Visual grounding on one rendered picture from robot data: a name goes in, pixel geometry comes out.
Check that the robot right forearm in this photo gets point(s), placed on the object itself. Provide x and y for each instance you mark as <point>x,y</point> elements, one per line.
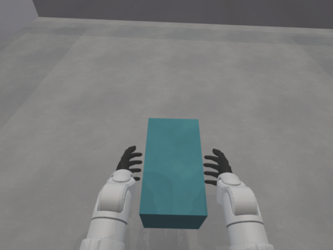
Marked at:
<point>242,214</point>

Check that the carton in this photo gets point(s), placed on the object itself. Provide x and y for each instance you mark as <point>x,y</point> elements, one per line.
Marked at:
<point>173,192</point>

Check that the left robot hand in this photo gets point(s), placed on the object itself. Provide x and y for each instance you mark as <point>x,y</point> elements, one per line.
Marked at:
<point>125,163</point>

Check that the right robot hand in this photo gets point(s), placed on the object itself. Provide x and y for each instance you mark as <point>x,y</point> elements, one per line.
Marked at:
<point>222,166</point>

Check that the robot left forearm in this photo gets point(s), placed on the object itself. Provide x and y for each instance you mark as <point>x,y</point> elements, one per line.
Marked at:
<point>111,213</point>

